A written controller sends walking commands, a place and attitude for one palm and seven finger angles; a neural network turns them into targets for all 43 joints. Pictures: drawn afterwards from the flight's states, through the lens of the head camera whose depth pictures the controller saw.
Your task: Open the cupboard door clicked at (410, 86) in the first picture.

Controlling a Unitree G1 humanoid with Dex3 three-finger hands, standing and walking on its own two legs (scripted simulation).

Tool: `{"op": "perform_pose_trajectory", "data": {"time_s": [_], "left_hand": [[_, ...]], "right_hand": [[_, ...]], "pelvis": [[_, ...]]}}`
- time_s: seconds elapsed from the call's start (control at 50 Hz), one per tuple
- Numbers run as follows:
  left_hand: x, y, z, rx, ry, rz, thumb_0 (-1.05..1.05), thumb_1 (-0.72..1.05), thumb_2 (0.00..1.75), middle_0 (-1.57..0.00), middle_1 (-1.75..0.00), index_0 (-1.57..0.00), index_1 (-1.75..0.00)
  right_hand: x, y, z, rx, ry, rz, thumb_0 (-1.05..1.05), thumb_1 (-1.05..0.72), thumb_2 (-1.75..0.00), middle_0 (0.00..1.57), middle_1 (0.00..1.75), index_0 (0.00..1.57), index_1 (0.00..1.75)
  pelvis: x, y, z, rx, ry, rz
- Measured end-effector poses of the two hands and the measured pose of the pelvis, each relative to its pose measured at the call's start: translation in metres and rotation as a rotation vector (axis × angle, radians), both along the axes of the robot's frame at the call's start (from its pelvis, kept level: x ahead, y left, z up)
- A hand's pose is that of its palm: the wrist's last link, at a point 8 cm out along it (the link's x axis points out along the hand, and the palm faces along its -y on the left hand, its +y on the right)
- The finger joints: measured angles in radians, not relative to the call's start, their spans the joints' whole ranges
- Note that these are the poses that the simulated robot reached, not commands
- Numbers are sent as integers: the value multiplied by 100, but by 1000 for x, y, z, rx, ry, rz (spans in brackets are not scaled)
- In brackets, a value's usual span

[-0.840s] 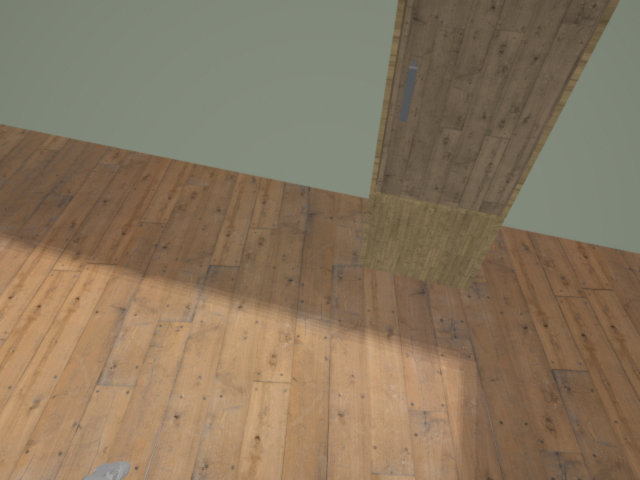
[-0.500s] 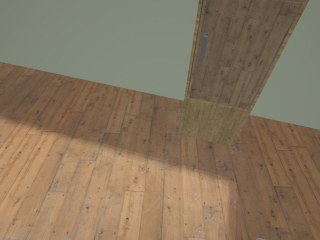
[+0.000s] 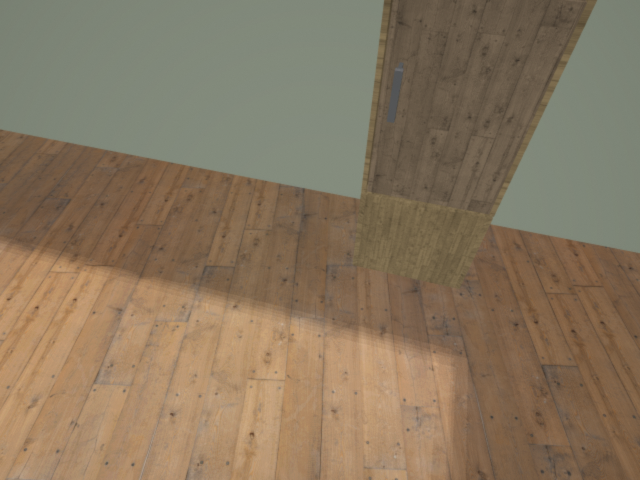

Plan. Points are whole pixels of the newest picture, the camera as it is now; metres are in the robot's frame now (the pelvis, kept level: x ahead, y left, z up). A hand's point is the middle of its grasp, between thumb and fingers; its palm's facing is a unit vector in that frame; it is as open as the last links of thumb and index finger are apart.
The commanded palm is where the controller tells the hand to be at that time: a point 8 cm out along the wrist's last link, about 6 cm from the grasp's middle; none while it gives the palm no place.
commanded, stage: look at it before walking up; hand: left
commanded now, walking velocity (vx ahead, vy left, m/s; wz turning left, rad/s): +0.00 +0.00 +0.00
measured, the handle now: (395, 92) +1.01 -0.15 +0.01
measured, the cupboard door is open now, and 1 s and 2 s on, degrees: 0 0 0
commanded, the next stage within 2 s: walk to a spot facing it in 0.60 s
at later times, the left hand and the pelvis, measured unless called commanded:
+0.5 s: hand out of the picture +0.08 +0.24 -0.16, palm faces -0.04 -0.94 -0.33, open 7.4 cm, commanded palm none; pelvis +0.00 +0.00 +0.00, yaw +0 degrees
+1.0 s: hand out of the picture +0.07 +0.21 -0.18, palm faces -0.12 -0.95 -0.28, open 7.4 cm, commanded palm none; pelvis -0.01 -0.01 -0.01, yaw -7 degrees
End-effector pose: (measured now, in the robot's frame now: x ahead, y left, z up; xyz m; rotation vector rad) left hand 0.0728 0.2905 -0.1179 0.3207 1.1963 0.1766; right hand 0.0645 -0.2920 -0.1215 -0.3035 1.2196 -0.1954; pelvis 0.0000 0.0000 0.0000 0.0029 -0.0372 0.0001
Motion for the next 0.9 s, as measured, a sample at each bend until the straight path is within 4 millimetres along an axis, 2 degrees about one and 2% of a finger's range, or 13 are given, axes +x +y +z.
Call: {"op": "perform_pose_trajectory", "data": {"time_s": [0.38, 0.78, 0.9], "left_hand": [[-2, -3, -2, -7, 16, -3, 1, 90, 90, -20, -30, -20, -30], [4, -2, 0, -2, 12, 2, 1, 90, 90, -20, -30, -20, -30], [1, -13, -10, -16, 56, -20, 1, 90, 90, -20, -30, -20, -30]], "right_hand": [[1, -1, 1, -1, 3, -1, 0, -90, -90, 20, 30, 20, 30], [15, -2, 4, -7, -20, 6, 0, -90, -90, 20, 30, 20, 30], [6, 8, -5, 14, -39, -49, 0, -91, -90, 20, 30, 20, 30]], "pelvis": [[1, -1, 1, 0, 8, -5], [5, -2, 1, 0, 7, -12], [1, -2, -4, 5, 17, -66]]}}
